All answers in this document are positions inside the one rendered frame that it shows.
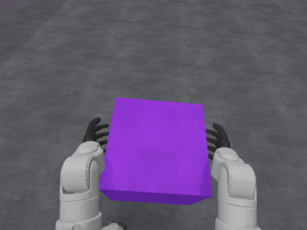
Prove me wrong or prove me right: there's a robot left hand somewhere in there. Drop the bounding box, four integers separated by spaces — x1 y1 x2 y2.
83 117 109 153

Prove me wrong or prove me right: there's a robot right hand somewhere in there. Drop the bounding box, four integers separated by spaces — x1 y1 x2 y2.
205 123 230 160

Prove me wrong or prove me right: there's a robot left forearm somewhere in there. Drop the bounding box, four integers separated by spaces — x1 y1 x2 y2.
55 141 106 230

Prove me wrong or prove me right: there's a robot right forearm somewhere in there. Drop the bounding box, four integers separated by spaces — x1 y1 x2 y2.
211 147 261 230

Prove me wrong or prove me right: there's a carton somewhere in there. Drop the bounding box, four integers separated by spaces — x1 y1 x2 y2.
99 97 213 205

